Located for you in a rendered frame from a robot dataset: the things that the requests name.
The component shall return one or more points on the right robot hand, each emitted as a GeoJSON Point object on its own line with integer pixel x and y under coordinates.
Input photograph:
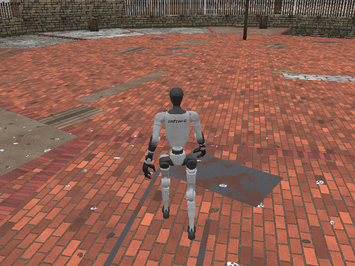
{"type": "Point", "coordinates": [203, 152]}

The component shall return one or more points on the robot left upper arm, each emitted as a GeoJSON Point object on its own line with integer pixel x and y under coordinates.
{"type": "Point", "coordinates": [157, 127]}

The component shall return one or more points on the robot right thigh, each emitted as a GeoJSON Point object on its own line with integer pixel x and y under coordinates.
{"type": "Point", "coordinates": [191, 169]}

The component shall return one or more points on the robot right upper arm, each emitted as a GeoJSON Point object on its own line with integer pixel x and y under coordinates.
{"type": "Point", "coordinates": [196, 124]}

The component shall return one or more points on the left robot hand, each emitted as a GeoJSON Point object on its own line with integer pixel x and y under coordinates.
{"type": "Point", "coordinates": [145, 169]}

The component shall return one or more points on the robot left shin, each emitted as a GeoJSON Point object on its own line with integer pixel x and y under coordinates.
{"type": "Point", "coordinates": [165, 194]}

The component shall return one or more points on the robot left forearm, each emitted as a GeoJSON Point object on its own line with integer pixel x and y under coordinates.
{"type": "Point", "coordinates": [150, 152]}

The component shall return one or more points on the robot right forearm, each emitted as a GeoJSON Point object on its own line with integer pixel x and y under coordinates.
{"type": "Point", "coordinates": [201, 143]}

